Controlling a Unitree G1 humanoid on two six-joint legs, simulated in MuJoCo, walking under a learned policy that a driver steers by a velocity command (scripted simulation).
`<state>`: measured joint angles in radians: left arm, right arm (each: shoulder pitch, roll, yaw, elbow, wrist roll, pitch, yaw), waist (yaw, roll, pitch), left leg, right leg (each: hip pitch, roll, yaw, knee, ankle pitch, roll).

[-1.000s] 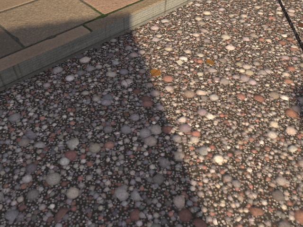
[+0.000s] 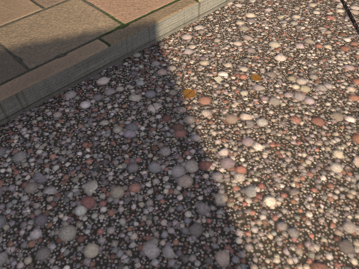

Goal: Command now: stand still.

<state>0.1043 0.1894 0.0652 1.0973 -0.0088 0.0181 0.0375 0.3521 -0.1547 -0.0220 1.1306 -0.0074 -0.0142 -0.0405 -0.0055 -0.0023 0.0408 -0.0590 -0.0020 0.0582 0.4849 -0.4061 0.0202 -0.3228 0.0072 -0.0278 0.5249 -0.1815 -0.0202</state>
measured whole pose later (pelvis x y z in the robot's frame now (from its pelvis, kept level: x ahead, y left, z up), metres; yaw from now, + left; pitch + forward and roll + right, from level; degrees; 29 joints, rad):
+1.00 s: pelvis +0.28 -0.03 +0.00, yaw +0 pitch +2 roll -1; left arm 0.43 0.22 0.05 1.09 -0.01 -0.08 0.01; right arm -0.01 -0.22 -0.05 0.86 0.03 -0.09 0.04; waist 0.08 0.03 0.03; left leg -0.63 0.08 0.03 0.57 0.01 0.05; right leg 0.14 0.02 -0.08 0.18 -0.36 -0.01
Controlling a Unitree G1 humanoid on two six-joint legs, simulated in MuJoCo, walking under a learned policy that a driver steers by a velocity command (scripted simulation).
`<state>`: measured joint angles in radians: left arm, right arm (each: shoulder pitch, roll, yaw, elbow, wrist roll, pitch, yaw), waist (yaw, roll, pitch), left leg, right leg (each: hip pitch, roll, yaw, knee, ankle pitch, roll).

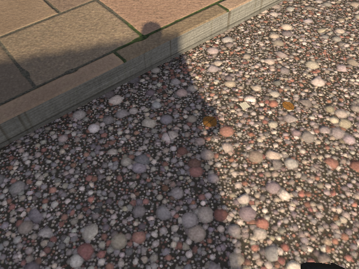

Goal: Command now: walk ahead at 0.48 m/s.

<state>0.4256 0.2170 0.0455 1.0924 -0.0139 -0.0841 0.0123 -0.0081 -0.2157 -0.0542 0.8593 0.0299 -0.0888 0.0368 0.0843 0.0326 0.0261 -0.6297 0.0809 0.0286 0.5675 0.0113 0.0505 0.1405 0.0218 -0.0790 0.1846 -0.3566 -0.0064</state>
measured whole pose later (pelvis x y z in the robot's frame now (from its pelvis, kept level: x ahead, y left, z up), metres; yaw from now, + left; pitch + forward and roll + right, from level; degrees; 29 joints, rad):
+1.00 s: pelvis +0.56 -0.03 +0.02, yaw +0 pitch +2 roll -1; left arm 0.35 0.22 0.05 1.01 0.00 -0.10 0.00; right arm 0.08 -0.26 -0.07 0.89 0.01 -0.08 0.00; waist 0.06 0.04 0.00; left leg -0.69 0.14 -0.03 0.72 0.03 0.01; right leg -0.04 0.06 -0.06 0.20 -0.19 -0.06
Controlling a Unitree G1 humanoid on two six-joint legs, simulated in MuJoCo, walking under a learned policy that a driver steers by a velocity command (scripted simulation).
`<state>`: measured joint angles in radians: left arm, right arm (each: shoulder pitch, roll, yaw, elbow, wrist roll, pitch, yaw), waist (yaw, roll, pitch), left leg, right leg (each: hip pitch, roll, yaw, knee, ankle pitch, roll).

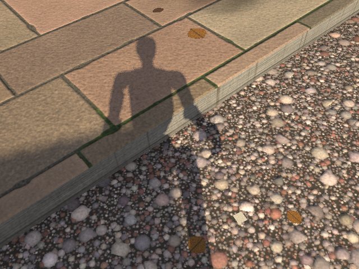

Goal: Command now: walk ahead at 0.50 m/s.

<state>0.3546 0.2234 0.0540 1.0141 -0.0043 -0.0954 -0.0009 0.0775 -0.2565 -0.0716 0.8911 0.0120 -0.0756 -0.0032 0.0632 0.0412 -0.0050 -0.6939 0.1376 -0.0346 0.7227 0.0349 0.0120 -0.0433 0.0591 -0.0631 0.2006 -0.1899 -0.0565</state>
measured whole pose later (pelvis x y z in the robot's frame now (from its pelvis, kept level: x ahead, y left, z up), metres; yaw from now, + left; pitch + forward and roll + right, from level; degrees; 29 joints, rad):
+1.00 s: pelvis +0.55 +0.01 +0.00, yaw +11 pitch +1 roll -1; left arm 0.30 0.24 0.05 0.95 0.03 -0.10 0.00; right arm 0.21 -0.28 -0.08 0.91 -0.03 -0.02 0.04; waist 0.01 0.05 0.04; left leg -0.58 0.06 0.01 1.06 -0.24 0.05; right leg -0.16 -0.01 -0.16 0.32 -0.18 -0.03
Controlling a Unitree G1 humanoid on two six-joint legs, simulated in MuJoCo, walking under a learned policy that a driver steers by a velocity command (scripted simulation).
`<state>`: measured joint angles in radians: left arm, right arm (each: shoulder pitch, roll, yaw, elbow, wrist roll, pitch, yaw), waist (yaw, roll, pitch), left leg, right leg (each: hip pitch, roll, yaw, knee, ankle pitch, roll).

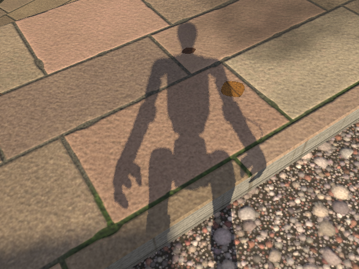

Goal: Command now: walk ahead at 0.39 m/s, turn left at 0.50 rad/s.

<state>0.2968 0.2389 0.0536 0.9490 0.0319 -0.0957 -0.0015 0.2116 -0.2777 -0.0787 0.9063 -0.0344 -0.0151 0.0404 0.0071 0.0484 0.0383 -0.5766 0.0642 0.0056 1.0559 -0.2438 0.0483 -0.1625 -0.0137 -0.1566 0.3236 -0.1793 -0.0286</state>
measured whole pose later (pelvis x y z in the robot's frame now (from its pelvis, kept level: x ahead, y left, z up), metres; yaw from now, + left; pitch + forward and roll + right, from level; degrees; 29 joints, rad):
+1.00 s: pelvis +0.15 +0.00 +0.00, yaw +36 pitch +1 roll +0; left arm 0.12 0.27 0.05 0.78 0.02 0.00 0.05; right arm 0.18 -0.36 -0.11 0.72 0.02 0.05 -0.02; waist 0.00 0.04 0.06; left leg -0.54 -0.01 -0.07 1.06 -0.37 -0.11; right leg -0.21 -0.03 -0.04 0.41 -0.22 -0.01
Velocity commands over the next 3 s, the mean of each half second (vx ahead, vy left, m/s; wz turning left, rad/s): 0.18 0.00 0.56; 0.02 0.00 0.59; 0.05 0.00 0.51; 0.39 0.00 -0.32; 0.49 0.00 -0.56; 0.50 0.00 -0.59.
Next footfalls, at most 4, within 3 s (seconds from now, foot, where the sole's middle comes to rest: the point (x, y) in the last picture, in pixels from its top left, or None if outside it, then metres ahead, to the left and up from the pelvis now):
0.22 left None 0.22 0.12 -0.78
0.76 right None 0.26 -0.08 -0.78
1.18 left None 0.09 0.14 -0.78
1.64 right None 0.23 0.04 -0.78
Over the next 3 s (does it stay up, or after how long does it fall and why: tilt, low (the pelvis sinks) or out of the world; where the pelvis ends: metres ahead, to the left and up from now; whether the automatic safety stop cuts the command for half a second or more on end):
stays up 0.77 0.37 0.11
